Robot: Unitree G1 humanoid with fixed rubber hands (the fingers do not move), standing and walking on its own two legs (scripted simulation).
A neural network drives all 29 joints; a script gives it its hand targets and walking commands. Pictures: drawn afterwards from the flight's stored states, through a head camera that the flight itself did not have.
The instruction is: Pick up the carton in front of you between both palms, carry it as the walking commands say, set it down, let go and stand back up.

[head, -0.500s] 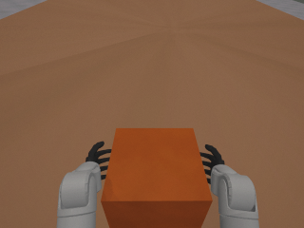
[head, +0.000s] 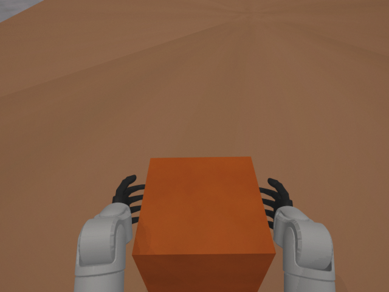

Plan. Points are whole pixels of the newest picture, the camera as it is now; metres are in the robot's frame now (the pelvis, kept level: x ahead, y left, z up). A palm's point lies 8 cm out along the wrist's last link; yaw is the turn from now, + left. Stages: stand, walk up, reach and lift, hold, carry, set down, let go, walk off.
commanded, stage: carry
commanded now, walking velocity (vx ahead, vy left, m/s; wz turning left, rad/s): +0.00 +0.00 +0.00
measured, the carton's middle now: (201, 232) +0.27 +0.00 -0.01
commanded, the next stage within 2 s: none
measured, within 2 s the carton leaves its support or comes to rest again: neither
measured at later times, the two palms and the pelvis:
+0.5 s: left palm (136, 142) +0.45 +0.16 +0.08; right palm (263, 148) +0.43 -0.14 +0.08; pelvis +0.17 +0.02 -0.01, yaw -3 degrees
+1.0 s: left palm (141, 157) +0.44 +0.15 +0.04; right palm (263, 164) +0.42 -0.15 +0.04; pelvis +0.15 +0.02 -0.01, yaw -4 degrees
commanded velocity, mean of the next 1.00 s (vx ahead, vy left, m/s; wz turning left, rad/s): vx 0.00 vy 0.00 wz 0.00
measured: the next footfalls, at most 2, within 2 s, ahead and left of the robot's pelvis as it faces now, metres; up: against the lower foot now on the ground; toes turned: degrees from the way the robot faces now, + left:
left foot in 0.22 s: +0.23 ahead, +0.13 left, +0.00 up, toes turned -20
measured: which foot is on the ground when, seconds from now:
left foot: up 0.00-0.20, down 0.22-1.00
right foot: down 0.00-1.00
